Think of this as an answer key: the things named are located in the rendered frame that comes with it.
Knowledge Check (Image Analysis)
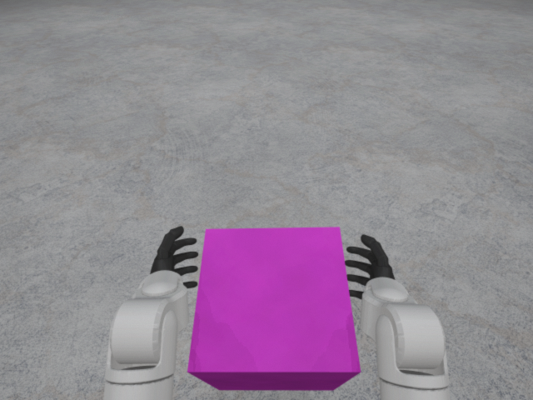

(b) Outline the robot right forearm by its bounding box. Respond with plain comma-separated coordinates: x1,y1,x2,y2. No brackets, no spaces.
360,277,450,400

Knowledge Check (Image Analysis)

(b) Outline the carton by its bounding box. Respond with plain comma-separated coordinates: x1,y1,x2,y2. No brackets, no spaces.
187,227,361,391

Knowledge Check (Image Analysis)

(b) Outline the robot left forearm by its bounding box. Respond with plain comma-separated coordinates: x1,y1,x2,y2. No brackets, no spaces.
103,270,189,400

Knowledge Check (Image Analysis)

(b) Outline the right robot hand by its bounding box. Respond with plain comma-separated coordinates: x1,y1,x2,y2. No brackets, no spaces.
345,234,395,299

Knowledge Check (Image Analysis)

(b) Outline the left robot hand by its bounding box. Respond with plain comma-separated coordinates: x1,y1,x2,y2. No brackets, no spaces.
150,226,198,288

